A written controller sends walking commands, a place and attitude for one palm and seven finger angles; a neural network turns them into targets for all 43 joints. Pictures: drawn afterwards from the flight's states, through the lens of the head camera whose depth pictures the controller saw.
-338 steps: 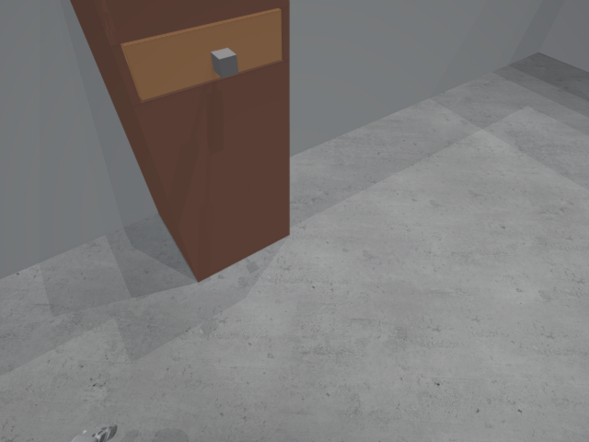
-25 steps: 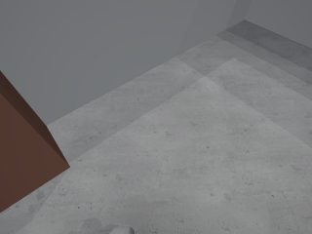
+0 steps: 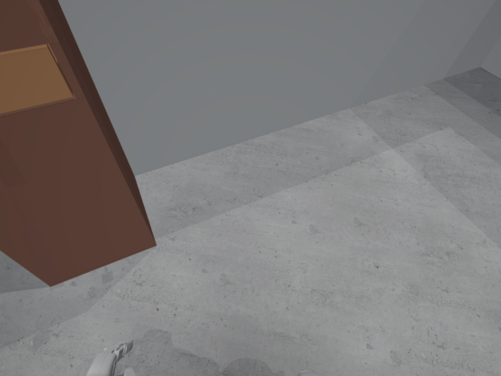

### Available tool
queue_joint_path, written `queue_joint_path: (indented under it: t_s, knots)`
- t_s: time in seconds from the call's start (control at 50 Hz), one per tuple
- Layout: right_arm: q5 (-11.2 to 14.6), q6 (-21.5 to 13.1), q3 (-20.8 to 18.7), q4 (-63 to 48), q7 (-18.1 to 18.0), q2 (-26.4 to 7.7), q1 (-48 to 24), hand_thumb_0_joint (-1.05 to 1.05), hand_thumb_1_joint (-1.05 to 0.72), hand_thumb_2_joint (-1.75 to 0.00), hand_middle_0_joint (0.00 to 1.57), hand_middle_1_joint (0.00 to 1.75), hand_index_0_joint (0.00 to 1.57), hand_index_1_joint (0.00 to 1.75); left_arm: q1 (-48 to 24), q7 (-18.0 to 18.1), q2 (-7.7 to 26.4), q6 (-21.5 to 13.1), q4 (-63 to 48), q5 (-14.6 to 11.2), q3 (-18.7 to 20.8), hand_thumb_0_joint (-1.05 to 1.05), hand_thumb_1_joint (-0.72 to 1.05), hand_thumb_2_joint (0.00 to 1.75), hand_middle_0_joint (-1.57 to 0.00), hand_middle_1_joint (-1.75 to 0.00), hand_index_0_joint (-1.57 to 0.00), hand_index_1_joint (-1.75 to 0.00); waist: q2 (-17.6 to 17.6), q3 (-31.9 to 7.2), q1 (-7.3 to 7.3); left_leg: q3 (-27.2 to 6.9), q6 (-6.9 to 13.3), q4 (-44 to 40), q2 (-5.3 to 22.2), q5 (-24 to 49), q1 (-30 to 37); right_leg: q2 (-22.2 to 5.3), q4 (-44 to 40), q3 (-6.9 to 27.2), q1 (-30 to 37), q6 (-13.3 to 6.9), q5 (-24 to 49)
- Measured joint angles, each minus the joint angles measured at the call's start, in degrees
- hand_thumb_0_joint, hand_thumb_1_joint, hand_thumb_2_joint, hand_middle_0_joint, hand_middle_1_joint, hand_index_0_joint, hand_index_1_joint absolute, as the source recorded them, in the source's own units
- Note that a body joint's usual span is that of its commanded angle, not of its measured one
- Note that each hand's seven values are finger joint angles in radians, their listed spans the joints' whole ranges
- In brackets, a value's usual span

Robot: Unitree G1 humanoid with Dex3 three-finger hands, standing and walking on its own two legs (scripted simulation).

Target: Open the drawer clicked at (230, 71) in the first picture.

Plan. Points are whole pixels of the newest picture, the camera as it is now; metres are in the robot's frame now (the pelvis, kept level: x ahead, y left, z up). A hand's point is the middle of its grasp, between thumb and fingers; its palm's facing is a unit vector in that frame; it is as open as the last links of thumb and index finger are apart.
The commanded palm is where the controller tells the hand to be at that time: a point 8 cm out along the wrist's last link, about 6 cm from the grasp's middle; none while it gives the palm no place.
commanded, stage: turn to face it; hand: left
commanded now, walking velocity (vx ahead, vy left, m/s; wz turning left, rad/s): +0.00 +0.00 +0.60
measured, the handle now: out of the picture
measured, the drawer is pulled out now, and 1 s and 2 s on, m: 0.00 0.00 0.00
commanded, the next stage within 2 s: take the last steps up to it in 0.68 s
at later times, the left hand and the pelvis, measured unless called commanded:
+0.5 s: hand out of the picture -0.06 +0.22 -0.18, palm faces +0.33 -0.91 -0.26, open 7.4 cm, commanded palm none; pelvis -0.03 +0.01 -0.01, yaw +18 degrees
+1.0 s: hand out of the picture -0.06 +0.20 -0.16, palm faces +0.44 -0.86 -0.24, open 7.4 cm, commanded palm none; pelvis -0.04 +0.01 -0.01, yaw +25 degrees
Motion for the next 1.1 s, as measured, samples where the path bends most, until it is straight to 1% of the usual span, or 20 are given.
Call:
queue_joint_path:
  t_s: [0.06,0.08,0.1,0.14,0.16,0.2,0.24,0.3,0.42,0.48,0.5,0.52,0.56,0.64,0.78,0.88,0.94,1.0,1.04,1.1]
  knots:
    - [0.11,0.58,-0.62,0.23,0.02,-0.65,0.81,0.0,-0.91,-0.9,0.21,0.3,0.2,0.3,-0.37,0.05,-0.97,-0.85,-1.18,-0.25,-0.64,0.0,0.9,0.9,-0.2,-0.3,-0.2,-0.3,1.22,-0.41,-0.47,-2.11,-1.08,2.22,-0.83,-0.45,-1.68,1.4,-10.29,-0.41,4.63,-0.76,3.99]
    - [0.32,0.71,-0.83,0.18,0.09,-0.79,1.3,0.0,-0.91,-0.9,0.21,0.3,0.2,0.3,-0.02,0.06,-1.0,-1.38,-1.78,-0.18,-0.88,0.0,0.9,0.9,-0.2,-0.3,-0.2,-0.3,1.14,-0.88,-0.33,-2.56,-1.56,3.8,-1.5,-1.03,-2.73,1.24,-15.53,-0.52,6.79,-1.51,7.04]
    - [0.53,0.89,-1.15,0.39,0.1,-1.14,1.23,0.01,-0.91,-0.9,0.21,0.3,0.2,0.3,0.07,0.21,-1.39,-1.93,-1.88,0.12,-0.99,0.0,0.9,0.9,-0.2,-0.3,-0.2,-0.3,1.73,-0.68,-0.1,-2.56,-2.17,7.16,-1.5,-4.57,-4.13,1.43,-16.19,-1.01,6.96,-3.16,9.42]
    - [0.33,1.52,-1.81,0.64,0.18,-1.86,1.39,0.01,-0.91,-0.9,0.21,0.3,0.2,0.29,0.77,0.26,-2.16,-1.97,-1.96,0.39,-1.65,0.0,0.9,0.9,-0.2,-0.3,-0.2,-0.3,2.64,-0.55,-0.41,-0.81,-3.14,18.46,-1.43,-12.25,-8.02,0.83,-15.12,-2.88,7.31,-5.42,8.96]
    - [0.2,1.88,-2.06,0.77,0.34,-2.16,1.53,0.01,-0.91,-0.9,0.21,0.3,0.2,0.29,1.41,0.29,-2.46,-1.79,-1.94,0.42,-1.8,0.0,0.9,0.9,-0.2,-0.3,-0.21,-0.3,2.69,-0.72,-0.35,0.52,-3.46,24.23,-1.14,-13.45,-9.77,0.28,-15.48,-3.55,7.87,-5.87,8.61]
    - [-0.02,2.26,-2.35,0.93,0.83,-2.75,1.62,0.01,-0.91,-0.9,0.2,0.3,0.2,0.29,2.58,0.39,-2.83,-1.54,-1.5,0.53,-1.89,0.0,0.9,0.9,-0.2,-0.3,-0.21,-0.3,2.66,-0.81,-0.39,2.94,-4.27,33.26,0.43,-12.11,-12.24,-0.7,-17.0,-4.78,9.25,-6.0,8.78]
    - [-0.05,2.37,-2.41,0.93,1.19,-3.11,1.66,0.01,-0.91,-0.9,0.2,0.3,0.2,0.29,3.47,0.44,-2.92,-1.55,-0.88,0.64,-1.9,0.0,0.9,0.9,-0.2,-0.3,-0.21,-0.3,2.33,-0.65,-0.46,4.4,-5.13,37.58,2.29,-10.39,-13.13,-1.72,-18.12,-6.07,10.23,-5.87,9.24]
    - [0.05,2.64,-2.31,1.17,1.4,-3.28,1.49,0.01,-0.91,-0.9,0.2,0.3,0.2,0.29,4.48,0.42,-2.8,-1.69,-0.03,0.88,-1.84,0.0,0.9,0.9,-0.21,-0.3,-0.21,-0.3,1.46,-0.18,-0.17,5.56,-6.07,36.29,4.59,-10.36,-11.99,-3.4,-18.72,-8.07,11.0,-5.52,9.4]
    - [0.54,2.6,-1.3,1.68,1.23,-3.07,-1.27,0.01,-0.91,-0.9,0.2,0.3,0.2,0.29,6.75,0.02,-1.47,-1.85,1.48,1.39,-1.45,0.0,0.9,0.9,-0.21,-0.3,-0.21,-0.3,-0.54,1.16,2.15,7.98,-5.98,21.29,6.14,-14.1,-5.47,-6.53,-16.84,-10.98,10.04,-4.01,8.65]
    - [0.78,1.39,-0.57,0.89,1.01,-2.75,-2.78,0.01,-0.91,-0.9,0.2,0.3,0.19,0.29,8.23,0.0,-0.11,-1.48,2.79,1.22,-0.81,0.0,0.9,0.9,-0.21,-0.3,-0.21,-0.3,-1.53,1.24,2.96,9.67,-5.22,9.45,5.62,-9.41,-0.32,-7.97,-13.75,-12.16,8.59,-2.52,7.33]
    - [0.7,0.7,-0.37,0.47,1.02,-2.73,-3.08,0.01,-0.91,-0.9,0.2,0.3,0.2,0.29,8.93,-0.01,0.42,-1.15,3.08,0.95,-0.52,0.0,0.9,0.9,-0.21,-0.3,-0.21,-0.3,-1.71,0.9,3.12,9.87,-3.74,5.63,5.54,-5.6,1.08,-8.4,-11.48,-12.35,7.39,-1.99,6.36]
    - [0.6,0.13,-0.21,0.35,0.92,-2.14,-3.76,0.01,-0.91,-0.9,0.2,0.3,0.2,0.29,9.1,0.05,1.21,-0.6,3.69,0.74,-0.13,0.0,0.9,0.9,-0.21,-0.3,-0.21,-0.3,-2.79,1.12,3.53,10.18,-2.2,6.24,4.9,-5.23,0.63,-8.68,-7.71,-10.9,5.7,-1.48,2.18]
    - [0.44,-0.68,0.44,0.05,0.6,-1.07,-4.59,0.01,-0.91,-0.9,0.2,0.3,0.2,0.29,9.22,0.45,2.26,0.84,5.21,0.69,0.26,0.0,0.9,0.9,-0.2,-0.3,-0.2,-0.3,-3.61,1.2,4.09,10.29,-0.74,7.38,4.67,-6.71,0.35,-6.83,1.59,-7.08,2.05,-1.31,-4.6]
    - [0.28,-1.18,1.49,0.14,-0.44,0.42,-4.8,0.0,-0.91,-0.9,0.2,0.3,0.2,0.29,8.72,0.09,2.65,1.31,7.05,0.52,0.49,0.0,0.9,0.9,-0.2,-0.3,-0.2,-0.3,-3.03,0.66,4.0,8.97,-0.29,3.18,4.47,-4.9,2.24,-3.89,11.92,-4.42,-2.06,-1.06,-2.23]
    - [0.36,-1.23,2.06,1.56,-0.79,1.82,-3.89,0.0,-0.91,-0.9,0.21,0.3,0.2,0.3,6.89,-0.11,0.57,0.5,6.5,0.32,-0.4,0.0,0.9,0.9,-0.2,-0.3,-0.2,-0.3,-1.41,-0.05,3.37,7.24,0.5,-1.9,2.93,-1.36,4.27,-2.0,6.0,-3.08,-0.47,-0.63,-0.56]
    - [0.0,-0.88,1.8,3.25,-0.74,2.08,-1.92,0.0,-0.91,-0.9,0.21,0.3,0.2,0.3,5.48,-0.18,-1.71,-0.39,6.25,0.38,-1.06,0.0,0.9,0.9,-0.2,-0.3,-0.2,-0.3,0.05,-1.08,2.3,6.32,0.09,-1.38,2.02,-1.16,3.85,-0.68,-3.57,-3.15,4.21,-1.61,-0.9]
    - [0.13,-0.72,1.42,4.38,-0.67,1.94,0.4,0.0,-0.91,-0.9,0.21,0.3,0.2,0.3,6.34,-0.62,-2.92,-1.97,6.02,0.8,-1.5,0.0,0.9,0.9,-0.2,-0.3,-0.2,-0.3,0.93,-2.58,2.05,6.06,-0.5,2.08,1.63,-3.16,2.31,0.14,-14.57,-4.22,9.85,-2.77,2.95]
    - [0.09,0.14,0.64,5.92,-0.2,1.22,2.83,0.0,-0.91,-0.9,0.21,0.3,0.2,0.29,8.09,-0.52,-4.7,-3.61,6.14,1.15,-1.94,0.0,0.9,0.9,-0.2,-0.3,-0.2,-0.3,2.66,-3.4,2.41,5.12,-1.08,16.03,1.82,-12.68,-3.24,0.65,-15.75,-5.82,11.06,-6.39,6.89]
    - [-0.25,0.81,0.12,6.89,0.55,0.8,3.81,0.01,-0.91,-0.9,0.21,0.3,0.2,0.29,10.69,-0.32,-5.53,-4.42,6.72,1.06,-2.01,0.0,0.9,0.9,-0.2,-0.3,-0.2,-0.3,2.48,-4.26,2.96,5.74,-1.47,25.25,2.31,-10.74,-7.46,0.32,-18.35,-5.7,12.63,-6.93,7.39]
    - [-0.51,0.48,-0.72,7.12,1.12,0.24,4.98,0.01,-0.91,-0.9,0.2,0.3,0.2,0.29,13.9,-0.17,-6.35,-4.76,8.97,0.95,-2.12,0.0,0.9,0.9,-0.2,-0.3,-0.2,-0.3,2.16,-4.63,2.31,6.56,-2.69,32.35,4.46,-4.13,-12.17,-0.34,-23.65,-6.05,15.57,-6.45,9.44]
